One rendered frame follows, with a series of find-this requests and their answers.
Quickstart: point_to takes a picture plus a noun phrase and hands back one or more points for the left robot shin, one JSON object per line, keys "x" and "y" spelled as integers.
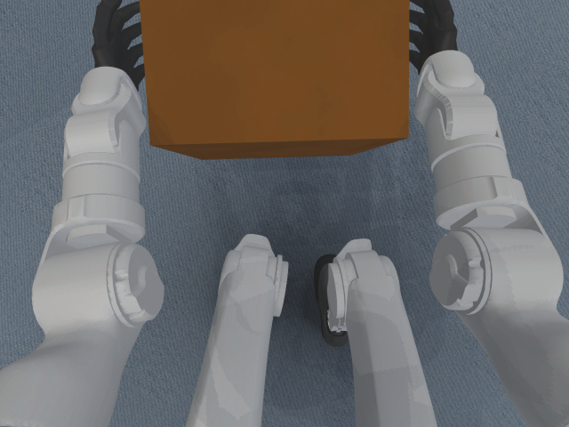
{"x": 233, "y": 256}

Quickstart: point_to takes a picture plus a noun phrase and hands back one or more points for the robot left thigh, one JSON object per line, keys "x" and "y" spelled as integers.
{"x": 230, "y": 386}

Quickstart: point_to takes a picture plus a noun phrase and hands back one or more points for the robot left hand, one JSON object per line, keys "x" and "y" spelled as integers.
{"x": 111, "y": 42}

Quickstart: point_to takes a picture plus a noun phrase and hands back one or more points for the robot right forearm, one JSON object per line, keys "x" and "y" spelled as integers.
{"x": 466, "y": 150}

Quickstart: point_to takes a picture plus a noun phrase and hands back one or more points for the robot left upper arm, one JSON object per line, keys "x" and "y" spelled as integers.
{"x": 92, "y": 304}

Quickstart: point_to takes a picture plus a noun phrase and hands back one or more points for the robot left forearm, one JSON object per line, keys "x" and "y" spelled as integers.
{"x": 101, "y": 167}

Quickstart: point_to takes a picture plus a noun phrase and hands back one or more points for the robot right hand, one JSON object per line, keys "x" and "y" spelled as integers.
{"x": 436, "y": 24}

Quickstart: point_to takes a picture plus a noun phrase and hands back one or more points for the robot right upper arm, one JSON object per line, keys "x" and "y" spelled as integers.
{"x": 504, "y": 285}

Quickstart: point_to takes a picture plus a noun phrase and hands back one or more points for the carton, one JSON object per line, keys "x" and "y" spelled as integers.
{"x": 230, "y": 79}

